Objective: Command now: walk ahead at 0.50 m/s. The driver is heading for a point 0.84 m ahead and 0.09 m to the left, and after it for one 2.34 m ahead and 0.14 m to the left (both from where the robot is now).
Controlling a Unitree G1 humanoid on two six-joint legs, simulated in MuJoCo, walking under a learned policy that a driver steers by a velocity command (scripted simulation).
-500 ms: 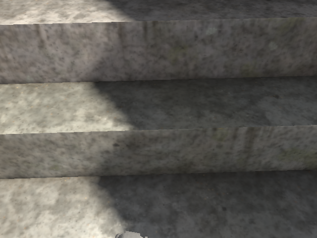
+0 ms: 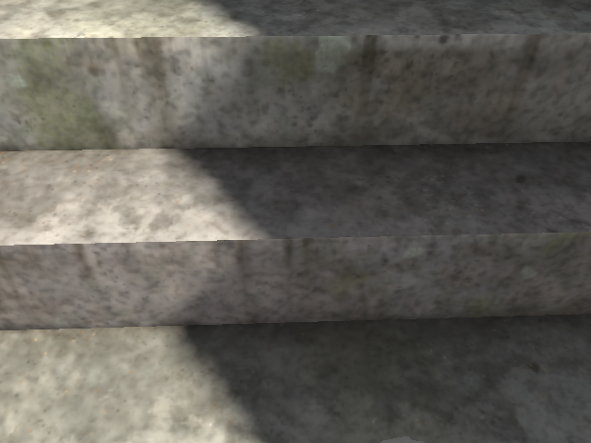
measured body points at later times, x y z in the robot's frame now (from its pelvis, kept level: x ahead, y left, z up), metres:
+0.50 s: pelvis +0.23 -0.04 +0.21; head +0.22 -0.05 +0.66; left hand +0.21 +0.17 +0.05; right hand +0.38 -0.26 +0.09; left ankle +0.27 +0.12 -0.19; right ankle +0.22 -0.13 -0.51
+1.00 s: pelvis +0.46 +0.01 +0.42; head +0.45 +0.01 +0.87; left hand +0.62 +0.22 +0.30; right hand +0.42 -0.21 +0.26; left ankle +0.45 +0.10 -0.30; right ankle +0.50 -0.16 +0.00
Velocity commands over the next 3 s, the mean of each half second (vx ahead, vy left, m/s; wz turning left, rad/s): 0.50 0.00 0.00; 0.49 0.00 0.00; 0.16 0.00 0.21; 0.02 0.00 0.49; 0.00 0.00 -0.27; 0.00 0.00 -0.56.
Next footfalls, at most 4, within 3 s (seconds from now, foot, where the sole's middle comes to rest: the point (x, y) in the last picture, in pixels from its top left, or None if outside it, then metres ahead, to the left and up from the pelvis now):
0.18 right None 0.26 -0.13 -0.54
0.70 left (247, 389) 0.49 0.10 -0.33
1.20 right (388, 191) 0.73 -0.13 -0.12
1.72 left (230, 199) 0.71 0.13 -0.12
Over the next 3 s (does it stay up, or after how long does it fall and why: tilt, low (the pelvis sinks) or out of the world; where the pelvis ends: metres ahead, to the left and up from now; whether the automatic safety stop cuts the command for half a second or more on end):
stays up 0.68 -0.01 0.64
